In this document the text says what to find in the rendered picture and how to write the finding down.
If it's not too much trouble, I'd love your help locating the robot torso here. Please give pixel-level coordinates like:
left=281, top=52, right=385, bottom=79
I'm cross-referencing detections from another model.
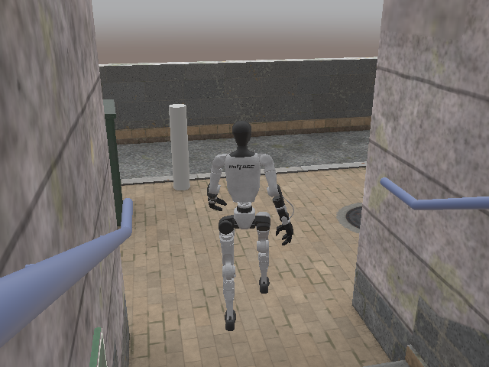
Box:
left=225, top=150, right=261, bottom=229

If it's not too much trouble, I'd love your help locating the robot left upper arm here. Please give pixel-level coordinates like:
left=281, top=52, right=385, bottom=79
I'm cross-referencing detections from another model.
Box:
left=208, top=154, right=227, bottom=195

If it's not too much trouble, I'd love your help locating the robot right hand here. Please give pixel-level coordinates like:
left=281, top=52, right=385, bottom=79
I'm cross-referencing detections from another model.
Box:
left=276, top=222, right=293, bottom=245

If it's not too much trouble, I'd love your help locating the robot left hand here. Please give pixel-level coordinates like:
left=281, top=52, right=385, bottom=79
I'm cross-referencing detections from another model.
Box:
left=209, top=197, right=227, bottom=211

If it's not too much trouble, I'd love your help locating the robot right upper arm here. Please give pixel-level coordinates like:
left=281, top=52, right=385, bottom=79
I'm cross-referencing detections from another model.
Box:
left=258, top=154, right=279, bottom=197

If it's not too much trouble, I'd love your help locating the robot right forearm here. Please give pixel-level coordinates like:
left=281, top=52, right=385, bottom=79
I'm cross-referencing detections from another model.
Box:
left=272, top=185, right=290, bottom=225

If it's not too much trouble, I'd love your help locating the robot right thigh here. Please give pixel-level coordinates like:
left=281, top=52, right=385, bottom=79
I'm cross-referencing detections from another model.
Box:
left=255, top=212, right=270, bottom=253

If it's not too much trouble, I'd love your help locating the robot left forearm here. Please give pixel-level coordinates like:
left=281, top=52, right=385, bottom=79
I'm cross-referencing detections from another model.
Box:
left=207, top=183, right=218, bottom=203

